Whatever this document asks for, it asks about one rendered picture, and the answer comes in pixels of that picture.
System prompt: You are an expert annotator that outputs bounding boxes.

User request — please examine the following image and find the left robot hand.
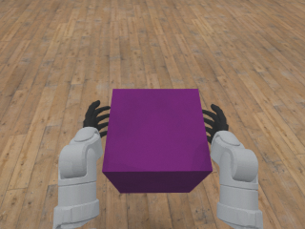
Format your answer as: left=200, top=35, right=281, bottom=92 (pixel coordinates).
left=83, top=100, right=111, bottom=138

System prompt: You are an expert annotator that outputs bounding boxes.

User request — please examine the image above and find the left robot forearm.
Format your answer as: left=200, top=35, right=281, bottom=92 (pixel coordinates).
left=52, top=127, right=103, bottom=229

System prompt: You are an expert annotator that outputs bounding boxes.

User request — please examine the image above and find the right robot forearm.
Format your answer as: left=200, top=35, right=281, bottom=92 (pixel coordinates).
left=210, top=131, right=264, bottom=229

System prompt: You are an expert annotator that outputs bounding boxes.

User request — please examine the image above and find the carton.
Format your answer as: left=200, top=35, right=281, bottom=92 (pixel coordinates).
left=102, top=89, right=213, bottom=194

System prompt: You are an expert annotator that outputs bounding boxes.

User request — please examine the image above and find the right robot hand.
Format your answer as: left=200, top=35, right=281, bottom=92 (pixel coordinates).
left=202, top=104, right=229, bottom=145

